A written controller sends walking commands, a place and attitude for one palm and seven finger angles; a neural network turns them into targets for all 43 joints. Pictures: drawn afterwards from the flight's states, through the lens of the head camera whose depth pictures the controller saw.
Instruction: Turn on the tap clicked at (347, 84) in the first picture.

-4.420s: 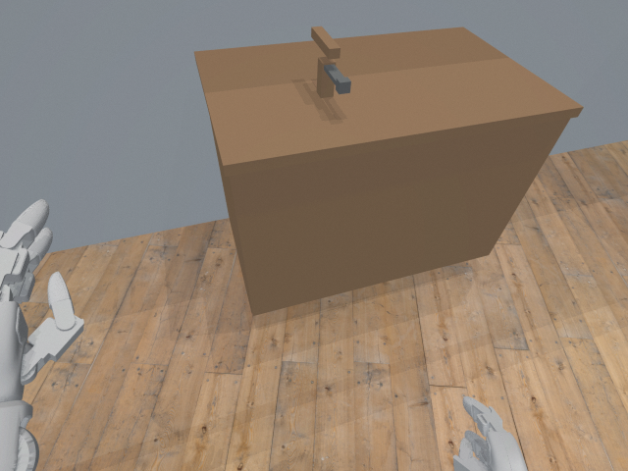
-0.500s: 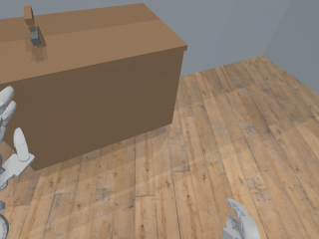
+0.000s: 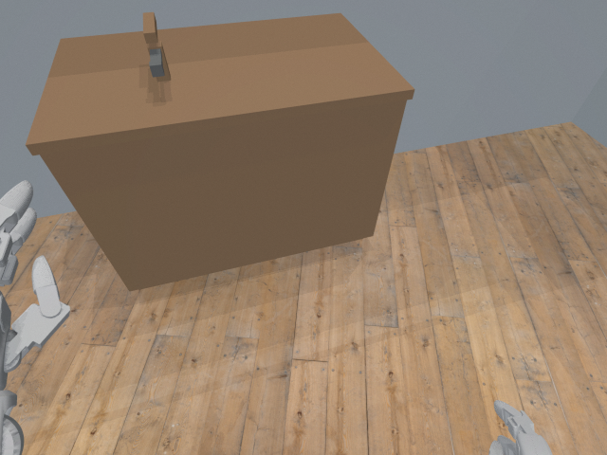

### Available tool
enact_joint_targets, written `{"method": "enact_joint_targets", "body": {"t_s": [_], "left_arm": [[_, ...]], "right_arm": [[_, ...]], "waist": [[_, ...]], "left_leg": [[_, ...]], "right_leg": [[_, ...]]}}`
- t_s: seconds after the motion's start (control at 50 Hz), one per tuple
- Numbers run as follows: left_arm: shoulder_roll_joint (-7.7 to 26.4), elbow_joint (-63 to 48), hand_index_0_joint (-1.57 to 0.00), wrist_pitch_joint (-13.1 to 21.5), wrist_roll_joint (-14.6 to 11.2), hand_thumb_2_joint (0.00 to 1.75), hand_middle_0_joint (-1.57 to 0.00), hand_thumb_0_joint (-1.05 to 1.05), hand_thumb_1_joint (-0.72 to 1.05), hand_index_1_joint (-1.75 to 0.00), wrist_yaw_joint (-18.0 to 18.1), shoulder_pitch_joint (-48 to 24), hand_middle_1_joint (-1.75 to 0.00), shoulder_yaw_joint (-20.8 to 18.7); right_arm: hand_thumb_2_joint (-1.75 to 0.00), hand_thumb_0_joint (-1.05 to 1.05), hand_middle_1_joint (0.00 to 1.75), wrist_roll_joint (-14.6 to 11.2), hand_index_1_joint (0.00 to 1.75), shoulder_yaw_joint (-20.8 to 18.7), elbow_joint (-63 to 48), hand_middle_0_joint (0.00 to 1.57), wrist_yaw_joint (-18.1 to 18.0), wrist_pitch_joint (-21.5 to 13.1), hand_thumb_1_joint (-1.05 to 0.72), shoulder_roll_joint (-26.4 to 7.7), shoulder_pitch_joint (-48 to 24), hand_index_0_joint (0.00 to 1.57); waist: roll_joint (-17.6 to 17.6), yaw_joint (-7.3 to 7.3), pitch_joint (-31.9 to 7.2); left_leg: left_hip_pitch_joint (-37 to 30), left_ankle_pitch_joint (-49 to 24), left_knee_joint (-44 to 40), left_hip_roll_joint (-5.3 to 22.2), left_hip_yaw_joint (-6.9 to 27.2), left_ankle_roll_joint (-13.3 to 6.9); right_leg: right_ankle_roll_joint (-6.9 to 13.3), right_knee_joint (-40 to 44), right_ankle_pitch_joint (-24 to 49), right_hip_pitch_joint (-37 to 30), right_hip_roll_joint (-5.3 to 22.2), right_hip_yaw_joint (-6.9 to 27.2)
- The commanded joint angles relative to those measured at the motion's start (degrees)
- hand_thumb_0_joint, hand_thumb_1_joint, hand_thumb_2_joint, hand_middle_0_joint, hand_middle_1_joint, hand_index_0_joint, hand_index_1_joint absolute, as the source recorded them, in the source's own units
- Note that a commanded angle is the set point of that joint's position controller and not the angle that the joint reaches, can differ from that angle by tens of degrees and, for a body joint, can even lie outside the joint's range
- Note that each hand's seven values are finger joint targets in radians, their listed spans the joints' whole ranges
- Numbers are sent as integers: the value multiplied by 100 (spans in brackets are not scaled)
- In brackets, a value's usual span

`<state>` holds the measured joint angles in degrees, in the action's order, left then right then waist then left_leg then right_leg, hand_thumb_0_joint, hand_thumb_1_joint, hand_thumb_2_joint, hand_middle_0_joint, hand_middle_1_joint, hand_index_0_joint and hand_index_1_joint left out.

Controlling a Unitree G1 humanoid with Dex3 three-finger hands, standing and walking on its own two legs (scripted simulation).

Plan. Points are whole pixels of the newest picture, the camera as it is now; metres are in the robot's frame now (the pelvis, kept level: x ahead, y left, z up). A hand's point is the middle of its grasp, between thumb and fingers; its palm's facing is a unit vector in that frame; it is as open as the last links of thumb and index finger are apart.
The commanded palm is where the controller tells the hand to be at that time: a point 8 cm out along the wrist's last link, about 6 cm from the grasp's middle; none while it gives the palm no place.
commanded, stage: take the last steps up to it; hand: left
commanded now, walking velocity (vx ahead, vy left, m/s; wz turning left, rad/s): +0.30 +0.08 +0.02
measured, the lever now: (156, 68) +0.91 +0.42 +0.05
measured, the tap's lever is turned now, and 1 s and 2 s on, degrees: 0 0 0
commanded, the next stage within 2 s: none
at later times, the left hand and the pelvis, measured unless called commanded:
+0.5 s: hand (76, 262) +0.27 +0.26 +0.16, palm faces +0.41 -0.80 -0.44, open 7.5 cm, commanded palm +0.21 +0.30 +0.17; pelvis +0.05 +0.02 -0.01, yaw +0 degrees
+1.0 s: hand (107, 179) +0.38 +0.27 +0.18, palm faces +0.35 -0.81 -0.48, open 7.5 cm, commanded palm +0.33 +0.32 +0.17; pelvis +0.16 +0.05 -0.01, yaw -2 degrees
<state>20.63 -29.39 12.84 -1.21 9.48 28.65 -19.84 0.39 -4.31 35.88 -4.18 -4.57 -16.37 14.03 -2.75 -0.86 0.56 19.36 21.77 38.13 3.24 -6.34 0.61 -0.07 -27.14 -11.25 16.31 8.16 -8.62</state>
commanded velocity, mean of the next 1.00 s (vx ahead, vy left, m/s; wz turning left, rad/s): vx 0.30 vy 0.05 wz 0.00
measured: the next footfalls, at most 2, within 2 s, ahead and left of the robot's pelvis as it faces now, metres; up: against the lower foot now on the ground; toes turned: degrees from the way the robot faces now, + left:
left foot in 0.06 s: +0.04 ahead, +0.16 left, +0.00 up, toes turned +7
right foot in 0.36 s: +0.11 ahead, -0.07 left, +0.00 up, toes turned -9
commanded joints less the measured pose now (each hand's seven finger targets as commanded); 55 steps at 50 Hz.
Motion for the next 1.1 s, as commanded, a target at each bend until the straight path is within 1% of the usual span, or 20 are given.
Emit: {"method": "enact_joint_targets", "body": {"t_s": [0.0, 0.02, 0.06, 0.16, 0.3, 0.32, 0.34, 0.36, 0.38, 0.42, 0.48, 0.64, 0.68, 0.72, 0.82, 0.96, 1.0, 1.02, 1.04, 1.08], "left_arm": [[794, -1261, -20, 324, -49, 90, -20, 0, 90, -30, 201, -1027, -30, -491], [714, -1322, -20, 383, -33, 90, -20, 0, 90, -30, 198, -1125, -30, -447], [1126, -1010, -20, 543, 111, 90, -20, 0, 90, -30, 124, -1332, -30, -642], [866, -1301, -20, 528, 123, 90, -20, 0, 90, -30, -3, -883, -30, -469], [945, -686, -20, 273, 80, 90, -20, 0, 90, -30, 26, -890, -30, -615], [1045, -540, -20, 245, 101, 90, -20, 0, 90, -30, 35, -898, -30, -699], [1179, -480, -20, 224, 105, 90, -20, 0, 90, -30, 40, -954, -30, -777], [1174, -326, -20, 189, 23, 90, -20, 0, 90, -30, 17, -1029, -30, -812], [1152, -412, -20, 261, -33, 90, -20, 0, 90, -30, -18, -1088, -30, -752], [1084, -523, -20, 374, -9, 90, -20, 0, 90, -30, -54, -727, -30, -796], [1105, -1124, -20, 496, 33, 90, -20, 0, 90, -30, -16, -717, -30, -772], [997, -1487, -20, 419, 0, 90, -20, 0, 90, -30, 219, -535, -30, -802], [872, -1614, -20, 486, -1, 90, -20, 0, 90, -30, 198, -749, -30, -707], [1115, -986, -20, 518, 28, 90, -20, 0, 90, -30, 106, -657, -30, -842], [840, -1682, -20, 480, -9, 90, -20, 0, 90, -30, 13, -216, -30, -623], [974, -959, -20, 244, -36, 90, -20, 0, 90, -30, 39, -287, -30, -823], [1050, -729, -20, 211, 9, 90, -20, 0, 90, -30, 42, -490, -30, -848], [1194, -695, -20, 201, 38, 90, -20, 0, 90, -30, 56, -592, -30, -897], [1290, -622, -20, 194, -69, 90, -20, 0, 90, -30, 35, -773, -30, -1076], [1196, -769, -20, 278, -111, 90, -20, 0, 90, -30, -28, -705, -30, -951]], "right_arm": [[-90, 0, 30, -55, 30, 19, -938, 20, -111, -358, -90, -182, -384, 20], [-90, 0, 30, -56, 30, -6, -995, 20, -111, -352, -90, -348, -423, 20], [-90, 0, 30, -106, 30, 7, -812, 20, -46, -434, -90, -231, -450, 20], [-90, 0, 30, -101, 30, 101, -677, 20, 76, -581, -90, -133, -616, 20], [-90, 0, 30, -10, 30, 249, -622, 20, -11, -433, -90, -89, -699, 20], [-90, 0, 30, -15, 30, 245, -607, 20, -17, -369, -90, -35, -687, 20], [-90, 0, 30, -47, 30, 243, -663, 20, 8, -309, -90, 90, -654, 20], [-90, 0, 30, -64, 30, 199, -753, 20, 64, -332, -90, -17, -810, 20], [-90, 0, 30, -64, 30, 135, -675, 20, 103, -323, -90, -81, -840, 20], [-90, 0, 30, -52, 30, 262, -571, 20, 123, -215, -90, 28, -816, 20], [-90, 0, 30, -51, 30, 258, -709, 20, 91, -163, -90, -6, -934, 20], [-90, 0, 30, -23, 30, 68, -970, 20, -68, -231, -90, -105, -536, 20], [-90, 0, 30, -95, 30, -20, -1056, 20, -86, -240, -90, -358, -497, 20], [-90, 0, 30, -41, 30, 73, -951, 20, -31, -281, -90, -196, -615, 20], [-90, 0, 30, -85, 30, 77, -856, 20, 87, -417, -90, -159, -526, 20], [-90, 0, 30, -48, 30, 212, -851, 20, -10, -313, -90, -75, -654, 20], [-90, 0, 30, -68, 30, 214, -799, 20, -25, -224, -90, 2, -677, 20], [-90, 0, 30, -87, 30, 240, -866, 20, -2, -178, -90, 148, -668, 20], [-90, 0, 30, -58, 30, 206, -904, 20, 35, -242, -90, 0, -835, 20], [-90, 0, 30, -90, 30, 202, -770, 20, 103, -188, -90, -21, -904, 20]], "waist": [[370, 194, -697], [1725, 215, -482], [2128, 198, -253], [1580, 74, -29], [1037, 63, -431], [381, 37, -561], [-1039, 52, -663], [-1659, -43, -599], [-1268, -9, -328], [-413, 53, -188], [-251, 94, -403], [159, 86, -700], [2150, 173, -743], [2054, 197, -443], [1615, 130, -647], [1313, 116, -567], [342, 48, -741], [-1173, 62, -798], [-1639, -56, -678], [-864, 22, -406]], "left_leg": [[-1388, -33, -1682, 19, -51, -233], [-1734, -23, -2189, 979, 1366, -661], [-1429, 116, -2650, 2089, 2934, -1433], [-493, -150, -2436, 1314, 1173, -1119], [-109, -98, -1256, 1058, 627, -631], [370, -90, -224, 809, 360, -513], [1390, 419, 1378, 132, -131, -251], [2049, 877, 2606, -191, 240, -85], [2082, 556, 3149, 6, 735, -13], [2090, -28, 3292, 252, 722, 96], [1372, -175, 1987, 363, 457, 80], [-1013, -947, -1242, -23, -376, -50], [-2110, -1621, -1824, 1462, 1812, -753], [-1559, -959, -2369, 2179, 3009, -1419], [-1634, -2429, -1939, 1535, 1254, -1107], [-700, -1476, -1427, 1261, 390, -654], [142, -797, 217, 847, 1, -435], [1350, 303, 1773, 105, -351, -176], [1877, 891, 2774, -101, 236, -60], [2197, 388, 3578, 190, 772, 27]], "right_leg": [[237, -285, -1682, 172, 410, 803], [-54, -1662, -1666, 1082, -299, 250], [-109, -3793, -2253, 2286, -404, 449], [-197, -2916, -1008, 1544, -221, 285], [-122, -7, -659, -794, -703, -147], [133, 343, -794, -1342, -282, 554], [712, 912, -947, -1866, 860, 2605], [1055, 1420, -1475, -1795, 1602, 4019], [1106, 1643, -1927, -1324, 1673, 4072], [1057, 1366, -1002, -1077, 1374, 2647], [907, 1173, 178, -722, 1130, 1470], [486, -72, -475, -418, 421, 866], [-30, -2384, -1547, 1164, -529, 114], [-27, -3907, -2283, 1988, -418, 640], [-143, -2980, -1283, 1890, -302, 360], [-144, -453, -440, -201, -723, -342], [157, 271, -406, -1316, -195, 472], [732, 792, -98, -1919, 1012, 2589], [998, 1236, -313, -1713, 1573, 3594], [1164, 1259, -668, -1465, 1687, 3363]]}}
